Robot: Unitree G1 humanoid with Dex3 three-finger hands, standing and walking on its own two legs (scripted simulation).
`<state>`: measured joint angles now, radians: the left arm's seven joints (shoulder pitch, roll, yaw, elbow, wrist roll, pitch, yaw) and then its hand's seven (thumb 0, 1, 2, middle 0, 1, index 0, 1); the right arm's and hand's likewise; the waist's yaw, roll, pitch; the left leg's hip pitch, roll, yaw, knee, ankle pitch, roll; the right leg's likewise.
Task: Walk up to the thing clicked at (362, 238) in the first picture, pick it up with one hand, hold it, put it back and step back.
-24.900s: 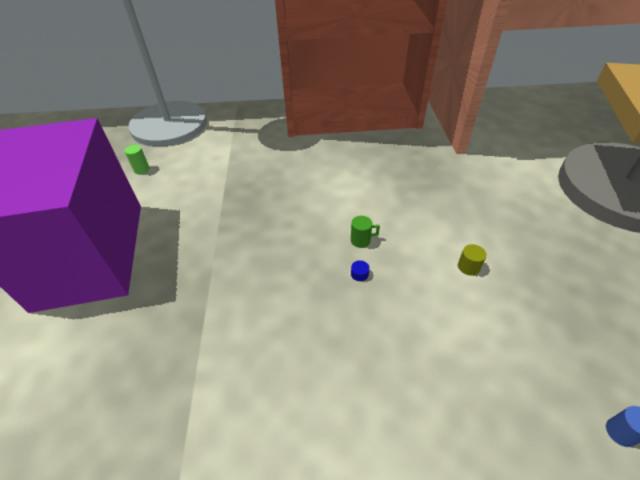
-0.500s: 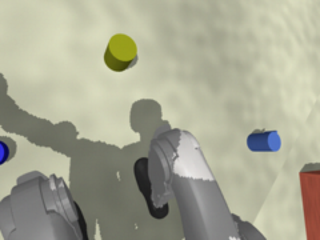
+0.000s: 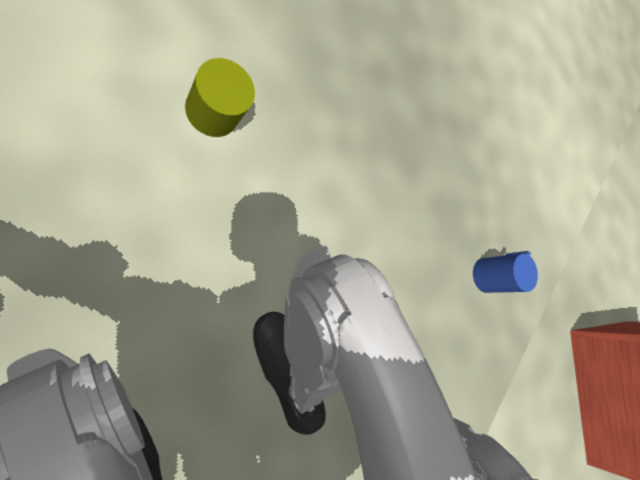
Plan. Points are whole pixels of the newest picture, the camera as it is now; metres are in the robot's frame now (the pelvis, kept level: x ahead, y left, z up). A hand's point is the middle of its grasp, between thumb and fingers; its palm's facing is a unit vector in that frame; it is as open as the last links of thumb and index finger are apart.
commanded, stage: rest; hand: left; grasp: from above
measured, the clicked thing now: out of the picture +0.51 +0.35 -0.26
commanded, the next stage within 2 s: open in 0.36 s
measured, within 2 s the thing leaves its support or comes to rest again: rests again in 1.92 s
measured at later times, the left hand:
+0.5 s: hand out of the picture +0.49 +0.36 -0.21, palm faces -0.46 -0.12 -0.88, open 10.5 cm
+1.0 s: hand out of the picture +0.49 +0.36 -0.22, palm faces -0.45 -0.12 -0.88, open 12.6 cm
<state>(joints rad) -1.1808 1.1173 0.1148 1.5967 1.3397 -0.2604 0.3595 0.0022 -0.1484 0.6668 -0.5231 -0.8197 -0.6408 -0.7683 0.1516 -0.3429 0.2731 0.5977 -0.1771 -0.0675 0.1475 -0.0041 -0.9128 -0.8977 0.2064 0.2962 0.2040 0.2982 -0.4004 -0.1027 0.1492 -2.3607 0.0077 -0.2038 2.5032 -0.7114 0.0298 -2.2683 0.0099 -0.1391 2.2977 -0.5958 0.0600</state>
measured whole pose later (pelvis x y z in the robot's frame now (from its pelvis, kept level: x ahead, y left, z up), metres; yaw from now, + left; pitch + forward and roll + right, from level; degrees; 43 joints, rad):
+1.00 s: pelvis +0.00 +0.00 +0.00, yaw -1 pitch +30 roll -15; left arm -1.19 1.18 0.09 1.61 1.32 -0.27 0.37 0.00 -0.37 0.98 -0.29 -0.99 -0.27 -1.01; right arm 0.13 -0.35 0.34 0.59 -0.20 -0.08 0.12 0.00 -0.90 -0.90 0.21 0.30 0.20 0.30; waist -0.41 -0.12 0.18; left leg -2.37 0.01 -0.23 2.51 -0.71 0.03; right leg -2.27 0.02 -0.16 2.29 -0.58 0.06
